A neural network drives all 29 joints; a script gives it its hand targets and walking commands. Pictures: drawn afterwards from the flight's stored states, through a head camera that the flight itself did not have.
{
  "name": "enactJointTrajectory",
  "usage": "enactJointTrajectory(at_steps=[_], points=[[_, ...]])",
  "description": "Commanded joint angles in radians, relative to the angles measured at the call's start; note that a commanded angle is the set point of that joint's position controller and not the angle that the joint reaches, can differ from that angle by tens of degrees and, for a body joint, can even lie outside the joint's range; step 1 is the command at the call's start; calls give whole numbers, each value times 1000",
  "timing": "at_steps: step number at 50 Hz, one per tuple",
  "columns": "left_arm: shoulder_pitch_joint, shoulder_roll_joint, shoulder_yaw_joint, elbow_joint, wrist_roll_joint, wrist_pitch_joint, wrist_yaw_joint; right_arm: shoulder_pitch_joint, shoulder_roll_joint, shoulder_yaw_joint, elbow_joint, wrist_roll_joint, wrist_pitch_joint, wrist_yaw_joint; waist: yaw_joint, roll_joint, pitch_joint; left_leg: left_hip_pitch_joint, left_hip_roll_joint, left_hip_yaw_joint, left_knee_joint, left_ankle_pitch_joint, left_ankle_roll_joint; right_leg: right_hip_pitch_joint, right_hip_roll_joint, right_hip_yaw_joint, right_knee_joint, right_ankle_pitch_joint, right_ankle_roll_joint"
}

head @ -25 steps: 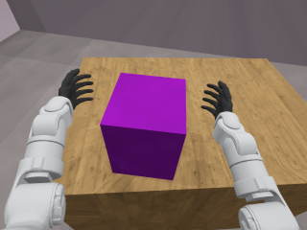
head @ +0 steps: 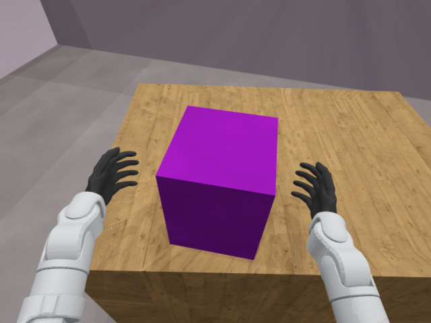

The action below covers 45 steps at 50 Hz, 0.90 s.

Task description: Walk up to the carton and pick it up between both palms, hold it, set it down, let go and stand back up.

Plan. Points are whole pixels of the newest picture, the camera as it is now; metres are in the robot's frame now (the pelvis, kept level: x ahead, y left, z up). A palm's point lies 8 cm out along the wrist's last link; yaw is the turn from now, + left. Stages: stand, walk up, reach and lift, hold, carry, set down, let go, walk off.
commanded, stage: set down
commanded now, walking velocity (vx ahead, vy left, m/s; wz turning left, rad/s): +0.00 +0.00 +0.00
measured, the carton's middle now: (221, 184) +0.41 -0.01 +0.02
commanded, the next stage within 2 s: none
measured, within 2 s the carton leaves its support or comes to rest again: neither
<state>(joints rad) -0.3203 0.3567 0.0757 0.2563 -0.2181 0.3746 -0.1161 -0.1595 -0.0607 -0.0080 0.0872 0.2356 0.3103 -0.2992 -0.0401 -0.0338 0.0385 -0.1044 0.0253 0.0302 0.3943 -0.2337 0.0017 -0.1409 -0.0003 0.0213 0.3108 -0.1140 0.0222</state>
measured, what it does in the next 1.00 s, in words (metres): stands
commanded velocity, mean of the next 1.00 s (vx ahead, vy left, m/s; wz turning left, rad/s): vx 0.00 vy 0.00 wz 0.00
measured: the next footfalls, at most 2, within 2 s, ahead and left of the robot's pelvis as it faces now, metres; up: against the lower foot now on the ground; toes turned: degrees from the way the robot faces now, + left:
none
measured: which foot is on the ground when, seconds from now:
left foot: down 0.00-1.00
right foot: down 0.00-1.00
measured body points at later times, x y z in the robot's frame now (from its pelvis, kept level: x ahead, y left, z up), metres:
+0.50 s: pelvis +0.01 +0.00 +0.00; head +0.02 +0.02 +0.45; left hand +0.28 +0.24 +0.03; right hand +0.24 -0.18 +0.04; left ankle -0.01 +0.11 -0.75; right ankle +0.04 -0.14 -0.75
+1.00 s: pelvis +0.03 +0.00 +0.00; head +0.03 +0.01 +0.45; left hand +0.21 +0.23 -0.01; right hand +0.22 -0.18 -0.02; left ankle -0.01 +0.11 -0.75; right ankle +0.04 -0.14 -0.75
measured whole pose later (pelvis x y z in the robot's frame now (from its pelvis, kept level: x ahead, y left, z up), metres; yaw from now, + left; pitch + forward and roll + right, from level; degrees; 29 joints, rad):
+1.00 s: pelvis +0.03 +0.00 +0.00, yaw +1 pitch -5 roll -2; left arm 0.33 0.34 -0.07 0.18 -0.21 -0.13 -0.11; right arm 0.39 -0.04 0.03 0.20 0.16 -0.19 -0.20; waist 0.04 0.02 0.08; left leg -0.03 0.04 0.01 0.42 -0.30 0.00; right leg -0.05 0.01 0.01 0.30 -0.17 0.02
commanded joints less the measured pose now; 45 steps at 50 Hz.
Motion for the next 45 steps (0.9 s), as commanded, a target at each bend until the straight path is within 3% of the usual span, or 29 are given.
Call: enactJointTrajectory(at_steps=[1, 2, 9, 13, 14, 15, 16, 17, 18, 19, 20, 25, 28, 29, 30, 31, 32, 34, 35, 36, 39, 41, 45], points=[[-153, 114, 54, -242, 18, -42, -14, -77, -59, 10, -264, -6, -66, 0, 9, 101, -238, -34, -15, 26, -71, 216, -21, 259, 20, -8, 14, 202, -44], [-178, 129, 56, -259, 11, -47, -14, -109, -71, 2, -311, -11, -72, 4, 16, 103, -242, -51, -14, 27, -70, 210, -21, 247, 19, -4, 15, 190, -46], [-7, 127, 54, -346, 4, -147, -11, 112, -44, 9, -401, -51, -125, 22, 24, 71, -189, -79, -12, 15, -78, 139, -6, 246, 7, 0, 26, 164, -45], [90, 135, 36, -331, -8, -219, -14, 234, -26, 31, -379, -55, -161, 25, 20, 65, -196, -72, -13, 12, -79, 140, -3, 248, -3, 14, 26, 197, -44], [122, 133, 42, -328, -4, -237, -15, 259, -23, 34, -378, -60, -175, 24, 24, 66, -176, -70, -10, 11, -78, 137, -6, 243, -3, 12, 24, 187, -45], [26, 162, 30, -322, -19, -254, -12, 167, -36, 24, -385, -66, -179, 23, 30, 75, -187, -96, -11, 17, -77, 90, -2, 213, -10, 19, 22, 133, -47], [84, 144, 33, -288, -12, -269, -7, 220, -14, 36, -366, -64, -183, 28, 51, 70, -160, -109, -6, 12, -84, 61, 3, 214, -13, 27, 20, 95, -49], [164, 132, 30, -307, -10, -288, -5, 294, -10, 44, -390, -62, -200, 32, 46, 78, -151, -98, -3, 14, -84, 79, -2, 224, -9, 21, 17, 95, -52], [103, 151, 17, -318, -26, -304, -2, 214, -25, 32, -401, -71, -210, 30, 48, 94, -168, -106, -8, 17, -81, 73, -4, 201, -7, 26, 18, 67, -55], [187, 117, 4, -302, -19, -320, 1, 313, -7, 42, -350, -70, -223, 36, 54, 106, -151, -98, 2, 3, -87, 96, -7, 217, -3, 20, 21, 76, -60], [157, 131, -5, -316, -30, -336, 3, 274, -22, 37, -376, -69, -238, 37, 41, 114, -170, -95, 0, 9, -79, 107, -12, 201, -2, 15, 17, 73, -62], [322, 104, -23, -277, -13, -401, -1, 416, -15, 47, -286, -83, -314, 35, 38, 116, -118, -43, -1, -8, -57, 179, -29, 192, 3, 13, 4, 99, -65], [289, 120, -30, -254, -21, -433, 2, 356, -15, 35, -281, -89, -354, 37, 53, 110, -109, -92, -1, -15, -60, 129, -24, 185, 4, 16, 10, 60, -62], [443, 76, -24, -257, 2, -448, 1, 487, 6, 49, -258, -85, -373, 44, 70, 102, -69, -71, 8, -24, -64, 154, -26, 214, 9, 13, 10, 77, -64], [272, 121, -45, -272, -23, -458, 2, 330, -30, 11, -266, -103, -380, 41, 44, 116, -99, -101, 5, -14, -65, 124, -29, 175, 10, 12, 11, 35, -64], [379, 103, -41, -245, -17, -467, 8, 432, 1, 35, -248, -92, -391, 46, 68, 114, -74, -90, 11, -31, -63, 117, -27, 197, 5, 24, 15, 44, -68], [361, 113, -47, -275, -21, -482, 10, 404, -10, 15, -259, -98, -405, 50, 54, 113, -88, -92, 10, -31, -64, 120, -31, 185, 11, 20, 17, 35, -67], [363, 109, -63, -249, -32, -503, 16, 390, -1, 9, -247, -101, -422, 60, 68, 112, -88, -117, 14, -41, -60, 106, -28, 190, 7, 29, 20, 29, -67], [449, 85, -67, -246, -23, -512, 17, 451, 7, 11, -208, -98, -437, 64, 68, 110, -69, -98, 18, -41, -61, 139, -30, 199, 11, 24, 21, 61, -67], [394, 101, -76, -219, -33, -513, 15, 387, -12, 4, -189, -105, -441, 67, 57, 117, -75, -103, 12, -35, -51, 148, -35, 184, 13, 25, 12, 47, -69], [551, 78, -80, -254, -9, -532, 7, 529, -15, 35, -118, -81, -484, 72, 60, 130, -56, 6, 10, -37, -28, 307, -58, 178, 24, 22, -3, 110, -70], [544, 90, -76, -252, 2, -537, 0, 514, -24, 32, -76, -79, -507, 77, 54, 136, -58, 49, 2, -36, -15, 360, -69, 145, 25, 25, -24, 104, -69], [536, 105, -84, -261, 9, -547, 6, 478, -31, 13, -55, -84, -541, 98, 66, 145, -56, 24, 1, -33, -22, 319, -68, 139, 29, 23, -29, 74, -67]])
